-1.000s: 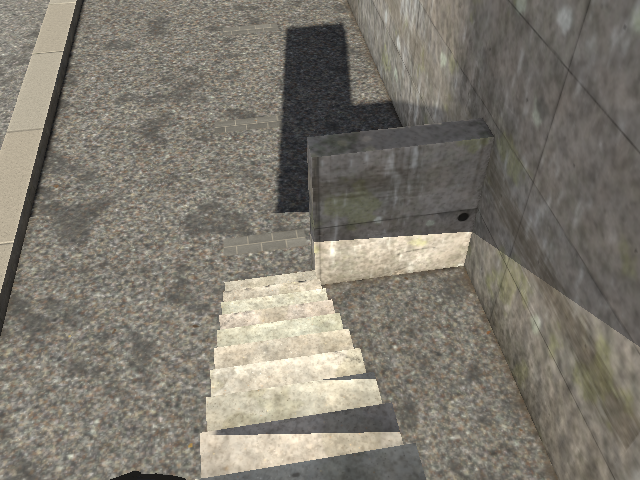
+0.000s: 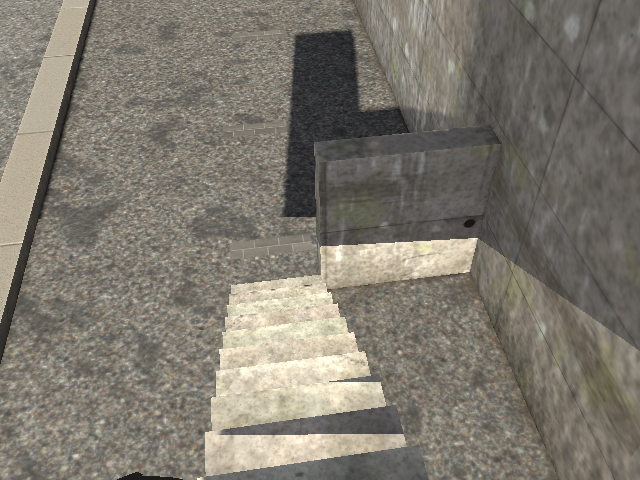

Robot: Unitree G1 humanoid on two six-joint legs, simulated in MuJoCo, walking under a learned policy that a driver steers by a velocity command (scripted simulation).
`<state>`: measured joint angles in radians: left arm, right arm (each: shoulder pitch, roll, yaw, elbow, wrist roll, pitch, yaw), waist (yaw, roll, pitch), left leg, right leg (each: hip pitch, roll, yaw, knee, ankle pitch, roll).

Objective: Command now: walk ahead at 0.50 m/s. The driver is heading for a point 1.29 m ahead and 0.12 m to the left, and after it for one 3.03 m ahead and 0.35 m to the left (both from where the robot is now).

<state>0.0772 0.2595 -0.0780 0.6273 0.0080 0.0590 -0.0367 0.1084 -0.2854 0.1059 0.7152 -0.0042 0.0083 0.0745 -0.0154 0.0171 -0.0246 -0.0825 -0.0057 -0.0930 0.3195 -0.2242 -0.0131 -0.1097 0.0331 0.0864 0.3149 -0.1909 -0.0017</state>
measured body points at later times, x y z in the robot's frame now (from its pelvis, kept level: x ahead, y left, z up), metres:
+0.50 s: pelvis +0.00 +0.00 +0.00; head -0.01 +0.00 +0.45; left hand +0.22 +0.22 -0.06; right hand +0.19 -0.22 -0.08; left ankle -0.03 +0.13 -0.75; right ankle -0.01 -0.12 -0.75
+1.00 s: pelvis -0.01 +0.00 +0.00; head -0.02 -0.01 +0.45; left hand +0.21 +0.21 -0.06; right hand +0.18 -0.22 -0.09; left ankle -0.03 +0.13 -0.75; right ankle -0.01 -0.12 -0.75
